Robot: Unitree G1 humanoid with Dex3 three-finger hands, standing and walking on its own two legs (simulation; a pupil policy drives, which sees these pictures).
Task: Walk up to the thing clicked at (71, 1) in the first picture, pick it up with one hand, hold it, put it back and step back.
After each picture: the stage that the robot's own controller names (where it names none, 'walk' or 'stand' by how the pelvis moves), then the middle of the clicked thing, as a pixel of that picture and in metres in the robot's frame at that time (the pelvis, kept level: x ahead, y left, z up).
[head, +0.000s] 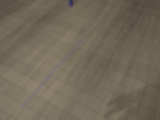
stand; (70, 3) +2.31 +0.17 -0.72
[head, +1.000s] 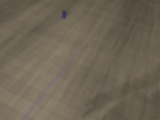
walk; (63, 14) +2.16 +0.22 -0.71
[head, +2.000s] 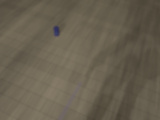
walk; (56, 31) +1.51 +0.24 -0.72
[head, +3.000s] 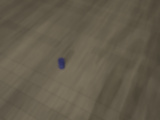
walk; (61, 63) +0.99 +0.17 -0.72
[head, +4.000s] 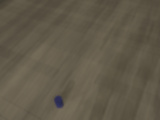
walk; (59, 102) +0.59 +0.22 -0.70
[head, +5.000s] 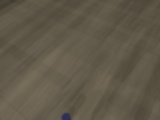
walk; (66, 119) +0.42 +0.17 -0.70
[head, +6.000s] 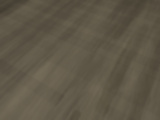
stand; out of the picture +0.32 +0.16 -0.72
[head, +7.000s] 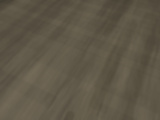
stand; out of the picture +0.29 +0.18 -0.71
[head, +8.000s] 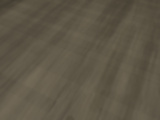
stand; out of the picture +0.28 +0.18 -0.73
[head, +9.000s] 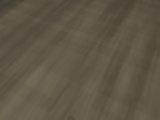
stand; out of the picture +0.28 +0.18 -0.73
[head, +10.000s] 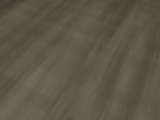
stand; out of the picture +0.27 +0.19 -0.73
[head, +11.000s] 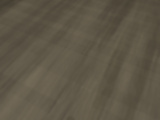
stand; out of the picture +0.26 +0.19 -0.73
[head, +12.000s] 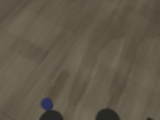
go down; (47, 104) +0.32 +0.17 -0.53
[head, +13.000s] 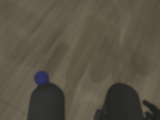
go down; (42, 80) +0.38 +0.17 -0.33
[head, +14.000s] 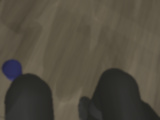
close in; (13, 71) +0.37 +0.19 -0.25
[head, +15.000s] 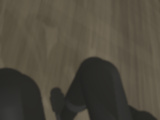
close; out of the picture +0.37 +0.21 -0.23
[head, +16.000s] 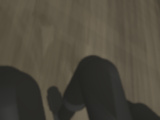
close; out of the picture +0.37 +0.21 -0.22
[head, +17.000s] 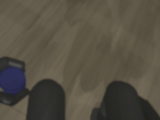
lift; (13, 83) +0.29 +0.23 -0.07
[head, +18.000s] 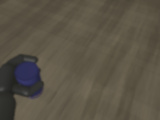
lift; (30, 81) +0.33 +0.17 +0.06
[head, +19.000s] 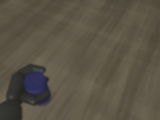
hold; (38, 89) +0.31 +0.15 +0.02
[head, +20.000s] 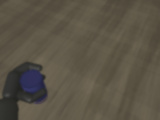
hold; (35, 87) +0.32 +0.17 +0.02
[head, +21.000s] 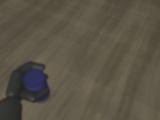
hold; (38, 87) +0.32 +0.16 +0.02
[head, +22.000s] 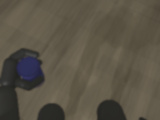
crouch; (32, 73) +0.37 +0.16 -0.06
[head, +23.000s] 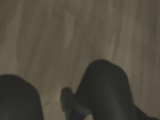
lower; out of the picture +0.40 +0.22 -0.20
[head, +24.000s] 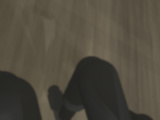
lower; out of the picture +0.40 +0.23 -0.22
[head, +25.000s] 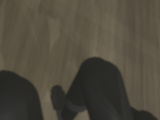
lower; out of the picture +0.39 +0.23 -0.22
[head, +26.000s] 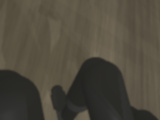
lower; out of the picture +0.38 +0.24 -0.22
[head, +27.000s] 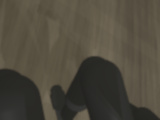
rest; out of the picture +0.38 +0.23 -0.23
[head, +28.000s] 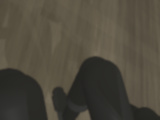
withdraw; out of the picture +0.37 +0.21 -0.23
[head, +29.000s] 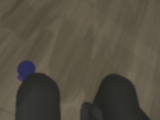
stand; (25, 72) +0.37 +0.18 -0.27
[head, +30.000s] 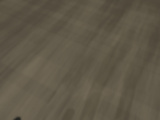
stand; out of the picture +0.29 +0.15 -0.64
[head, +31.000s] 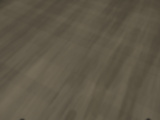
stand; out of the picture +0.30 +0.16 -0.67
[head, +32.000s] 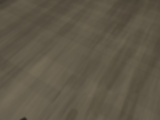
stand; out of the picture +0.31 +0.16 -0.67
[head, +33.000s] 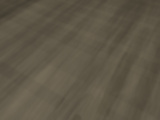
walk; out of the picture +0.31 +0.16 -0.72
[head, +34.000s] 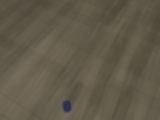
walk; (66, 106) +0.45 +0.11 -0.70
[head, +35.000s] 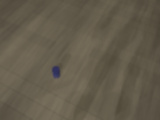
walk; (56, 72) +0.73 +0.20 -0.70
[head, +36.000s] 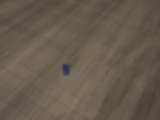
stand; (65, 70) +0.95 +0.18 -0.71
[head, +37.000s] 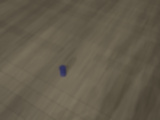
stand; (62, 71) +0.94 +0.19 -0.73
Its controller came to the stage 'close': yes
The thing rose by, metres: 0.74
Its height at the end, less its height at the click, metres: +0.00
